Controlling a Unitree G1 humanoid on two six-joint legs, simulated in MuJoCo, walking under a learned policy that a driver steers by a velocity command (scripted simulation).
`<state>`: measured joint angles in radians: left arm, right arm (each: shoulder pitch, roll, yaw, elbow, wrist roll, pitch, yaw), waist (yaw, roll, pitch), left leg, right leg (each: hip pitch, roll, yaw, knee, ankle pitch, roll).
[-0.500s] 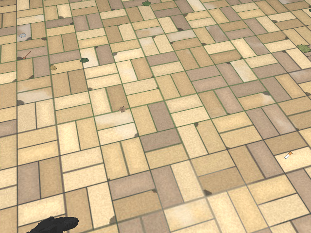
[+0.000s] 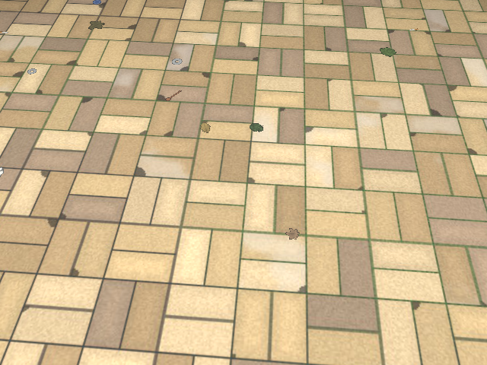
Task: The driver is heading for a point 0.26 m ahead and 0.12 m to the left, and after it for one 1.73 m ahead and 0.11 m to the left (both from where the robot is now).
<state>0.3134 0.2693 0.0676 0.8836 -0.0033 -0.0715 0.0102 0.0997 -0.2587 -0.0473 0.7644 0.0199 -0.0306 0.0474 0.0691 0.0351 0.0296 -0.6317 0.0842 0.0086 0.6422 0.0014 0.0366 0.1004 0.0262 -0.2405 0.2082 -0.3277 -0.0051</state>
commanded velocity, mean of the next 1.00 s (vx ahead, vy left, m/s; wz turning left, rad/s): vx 0.50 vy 0.00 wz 0.22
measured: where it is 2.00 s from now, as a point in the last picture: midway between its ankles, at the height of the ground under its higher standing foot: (218, 165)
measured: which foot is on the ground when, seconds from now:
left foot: up 0.00-0.06, down 0.08-0.62, up 0.64-1.00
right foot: down 0.00-0.10, up 0.12-0.58, down 0.60-1.00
